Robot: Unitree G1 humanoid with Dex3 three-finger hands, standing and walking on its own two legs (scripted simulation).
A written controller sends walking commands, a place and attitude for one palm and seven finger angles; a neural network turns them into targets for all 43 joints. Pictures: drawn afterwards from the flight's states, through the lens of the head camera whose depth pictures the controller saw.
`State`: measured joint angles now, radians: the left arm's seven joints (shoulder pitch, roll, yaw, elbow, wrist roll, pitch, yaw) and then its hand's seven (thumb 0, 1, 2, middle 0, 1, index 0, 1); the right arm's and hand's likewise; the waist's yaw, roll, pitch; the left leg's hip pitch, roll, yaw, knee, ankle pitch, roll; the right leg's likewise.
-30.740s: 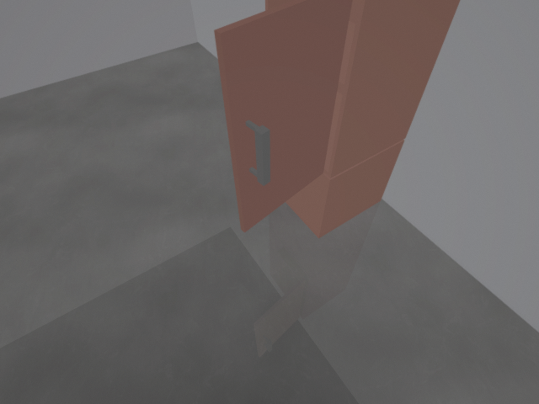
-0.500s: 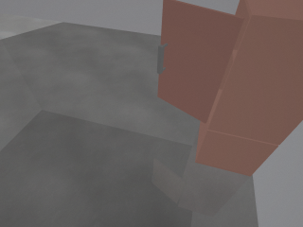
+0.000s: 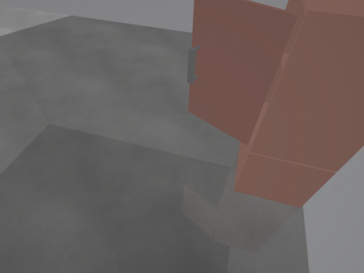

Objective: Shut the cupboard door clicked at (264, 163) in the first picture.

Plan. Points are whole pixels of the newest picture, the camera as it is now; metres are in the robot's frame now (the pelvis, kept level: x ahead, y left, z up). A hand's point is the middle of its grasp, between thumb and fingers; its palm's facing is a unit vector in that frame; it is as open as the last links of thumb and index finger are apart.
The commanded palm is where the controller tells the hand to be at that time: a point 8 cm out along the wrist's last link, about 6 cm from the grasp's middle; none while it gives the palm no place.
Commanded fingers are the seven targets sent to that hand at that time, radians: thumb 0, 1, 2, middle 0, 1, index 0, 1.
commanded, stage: look to check the result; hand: left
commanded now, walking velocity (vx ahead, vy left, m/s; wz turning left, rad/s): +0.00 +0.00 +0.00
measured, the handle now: (194, 64) +0.93 -0.01 -0.04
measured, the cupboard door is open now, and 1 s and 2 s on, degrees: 65 65 65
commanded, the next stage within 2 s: walk to a spot facing it in 0.28 s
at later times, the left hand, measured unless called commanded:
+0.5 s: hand out of the picture +0.02 +0.17 -0.18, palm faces +0.02 -0.98 -0.20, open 7.4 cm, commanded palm none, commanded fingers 0.00 0.90 0.90 -0.20 -0.30 -0.20 -0.30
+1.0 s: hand out of the picture +0.04 +0.25 -0.18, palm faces +0.27 -0.93 -0.23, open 7.4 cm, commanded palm none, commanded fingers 0.00 0.90 0.90 -0.20 -0.30 -0.20 -0.30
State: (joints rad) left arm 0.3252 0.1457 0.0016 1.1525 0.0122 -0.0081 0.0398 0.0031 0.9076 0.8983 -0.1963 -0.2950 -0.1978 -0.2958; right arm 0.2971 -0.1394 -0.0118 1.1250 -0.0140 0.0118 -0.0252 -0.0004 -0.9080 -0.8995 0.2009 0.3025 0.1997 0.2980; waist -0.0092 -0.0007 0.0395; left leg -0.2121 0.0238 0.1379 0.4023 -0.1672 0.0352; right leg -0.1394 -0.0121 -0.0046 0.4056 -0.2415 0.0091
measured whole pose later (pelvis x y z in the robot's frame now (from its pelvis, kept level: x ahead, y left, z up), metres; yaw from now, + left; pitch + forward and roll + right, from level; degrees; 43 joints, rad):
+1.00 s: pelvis +0.01 +0.02 +0.00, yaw +15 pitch +2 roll -3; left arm 0.14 0.24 0.08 0.94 0.02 0.04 0.02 0.00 0.91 0.90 -0.20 -0.30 -0.20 -0.30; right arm 0.22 -0.19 -0.04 0.96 -0.03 0.03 -0.01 0.00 -0.91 -0.90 0.20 0.30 0.20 0.30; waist -0.02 -0.01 0.10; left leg -0.33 -0.04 -0.02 0.46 -0.16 0.08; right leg -0.49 -0.05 0.01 1.08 -0.35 0.06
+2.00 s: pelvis +0.09 +0.07 +0.00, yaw +53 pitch +0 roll +0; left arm 0.20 0.26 0.07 0.89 0.03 0.02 -0.03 0.01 0.91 0.90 -0.20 -0.29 -0.20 -0.30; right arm 0.26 -0.20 -0.02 0.92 -0.02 -0.02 0.00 0.00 -0.91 -0.90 0.20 0.30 0.20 0.30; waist 0.01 -0.04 0.09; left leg -0.10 -0.03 -0.01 0.42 -0.33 0.04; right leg -0.59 -0.14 -0.02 1.07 -0.27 0.07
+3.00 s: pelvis +0.28 +0.35 -0.01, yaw +70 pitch -1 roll -1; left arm 0.24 0.19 0.04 0.94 0.02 0.05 0.01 0.00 0.91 0.90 -0.19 -0.29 -0.20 -0.30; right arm 0.14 -0.15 0.00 0.93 -0.02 0.01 -0.02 -0.01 -0.91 -0.90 0.21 0.30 0.20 0.30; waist 0.03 0.00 0.05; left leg -0.24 0.03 0.14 0.51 -0.27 0.06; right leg -0.38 -0.05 -0.03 0.78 -0.39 0.04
